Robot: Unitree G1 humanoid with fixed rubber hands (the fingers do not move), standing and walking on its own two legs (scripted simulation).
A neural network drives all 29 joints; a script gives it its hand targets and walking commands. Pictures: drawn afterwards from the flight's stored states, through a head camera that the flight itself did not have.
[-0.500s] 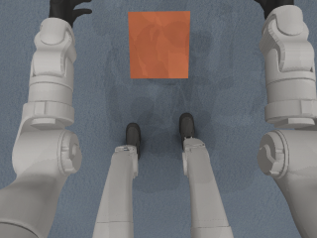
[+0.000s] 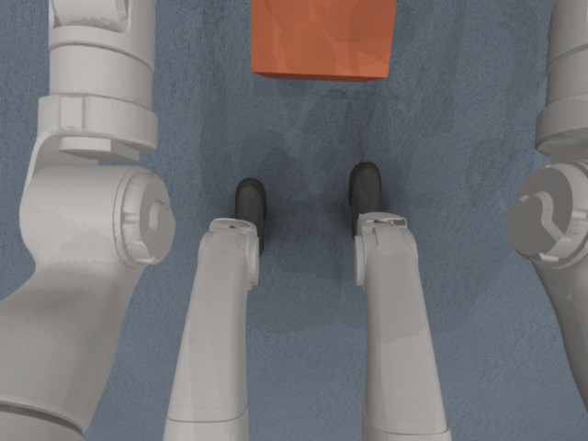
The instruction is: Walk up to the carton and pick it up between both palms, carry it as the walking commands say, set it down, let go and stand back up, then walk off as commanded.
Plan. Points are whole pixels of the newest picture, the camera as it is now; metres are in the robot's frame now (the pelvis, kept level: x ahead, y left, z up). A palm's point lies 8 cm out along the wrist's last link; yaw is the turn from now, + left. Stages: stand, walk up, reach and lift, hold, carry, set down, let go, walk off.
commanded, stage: reach and lift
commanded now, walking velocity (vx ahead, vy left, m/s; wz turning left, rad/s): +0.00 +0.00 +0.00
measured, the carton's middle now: (321, 11) +0.56 -0.02 -0.50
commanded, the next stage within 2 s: none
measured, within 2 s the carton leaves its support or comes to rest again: neither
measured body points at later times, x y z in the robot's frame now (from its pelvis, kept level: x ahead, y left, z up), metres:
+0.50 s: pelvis -0.01 -0.01 -0.16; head +0.40 -0.03 +0.02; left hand +0.59 +0.14 -0.35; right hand +0.59 -0.22 -0.35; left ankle +0.10 +0.14 -0.59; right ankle +0.14 -0.13 -0.59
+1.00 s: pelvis +0.00 +0.00 -0.22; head +0.40 +0.01 -0.04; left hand +0.58 +0.16 -0.44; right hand +0.59 -0.20 -0.43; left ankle +0.10 +0.14 -0.59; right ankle +0.14 -0.13 -0.59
